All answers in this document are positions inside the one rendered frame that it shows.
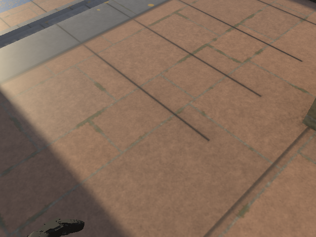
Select stairs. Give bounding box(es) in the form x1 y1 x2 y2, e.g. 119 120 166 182
0 0 109 48

